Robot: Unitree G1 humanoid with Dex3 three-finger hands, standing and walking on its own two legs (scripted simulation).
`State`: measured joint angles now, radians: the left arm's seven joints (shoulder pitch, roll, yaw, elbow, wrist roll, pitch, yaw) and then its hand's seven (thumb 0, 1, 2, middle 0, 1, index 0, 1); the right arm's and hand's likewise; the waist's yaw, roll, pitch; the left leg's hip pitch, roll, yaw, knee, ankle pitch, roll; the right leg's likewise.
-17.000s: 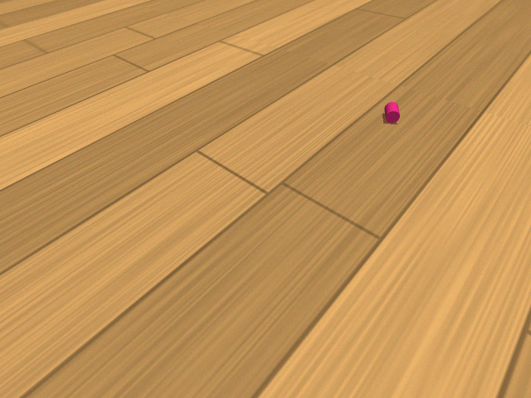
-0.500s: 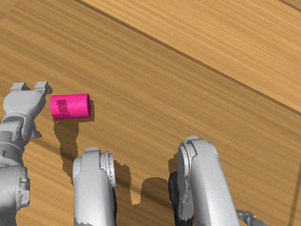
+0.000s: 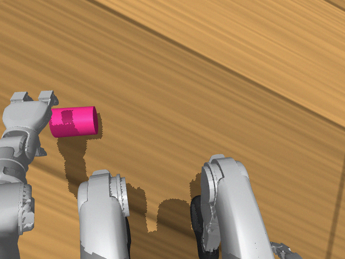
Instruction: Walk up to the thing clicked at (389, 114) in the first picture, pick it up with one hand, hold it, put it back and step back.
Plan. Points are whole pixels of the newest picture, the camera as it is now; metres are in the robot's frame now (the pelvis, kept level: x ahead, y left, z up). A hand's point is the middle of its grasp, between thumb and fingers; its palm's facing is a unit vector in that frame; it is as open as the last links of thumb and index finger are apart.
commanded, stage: approach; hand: left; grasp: from above
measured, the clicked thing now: (75, 121) +0.49 +0.26 -0.29
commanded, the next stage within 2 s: close in in 0.56 s
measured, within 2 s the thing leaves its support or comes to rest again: neither
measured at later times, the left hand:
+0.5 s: hand (70, 105) +0.49 +0.24 -0.17, palm faces -0.48 -0.03 -0.88, open 14.0 cm
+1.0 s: hand (62, 120) +0.47 +0.27 -0.20, palm faces -0.44 -0.04 -0.90, open 13.5 cm
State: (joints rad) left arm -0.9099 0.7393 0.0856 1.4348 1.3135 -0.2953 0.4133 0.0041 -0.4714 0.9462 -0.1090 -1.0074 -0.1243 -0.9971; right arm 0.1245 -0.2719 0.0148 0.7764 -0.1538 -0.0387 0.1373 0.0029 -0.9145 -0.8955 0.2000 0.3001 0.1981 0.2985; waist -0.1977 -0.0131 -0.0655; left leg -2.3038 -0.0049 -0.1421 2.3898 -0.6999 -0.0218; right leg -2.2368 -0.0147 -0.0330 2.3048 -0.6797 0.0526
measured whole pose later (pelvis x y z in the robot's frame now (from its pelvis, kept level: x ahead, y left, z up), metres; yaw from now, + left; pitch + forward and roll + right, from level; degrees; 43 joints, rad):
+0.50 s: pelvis +0.00 +0.00 +0.00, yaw -1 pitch +35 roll -7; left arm -1.06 0.71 0.08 1.52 1.24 -0.10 0.37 0.01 -0.51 0.99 -0.08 -1.04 -0.09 -1.03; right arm 0.19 -0.28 0.09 0.72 -0.12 -0.03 0.13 0.00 -0.91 -0.89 0.20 0.30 0.20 0.30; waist -0.32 0.03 -0.03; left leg -2.30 0.02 -0.15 2.38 -0.70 -0.02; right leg -2.25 0.01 -0.04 2.28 -0.65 0.06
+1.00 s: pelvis +0.00 +0.00 -0.01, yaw -1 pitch +34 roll -9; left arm -1.06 0.75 0.04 1.61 1.36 -0.23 0.51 0.00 -0.45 1.02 -0.10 -1.09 -0.12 -1.07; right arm 0.10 -0.29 0.08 0.73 -0.18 -0.08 0.14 0.00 -0.91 -0.89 0.20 0.30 0.20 0.30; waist -0.29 -0.04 -0.03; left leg -2.34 -0.01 -0.16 2.44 -0.69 -0.02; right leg -2.26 -0.01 -0.05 2.33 -0.66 0.05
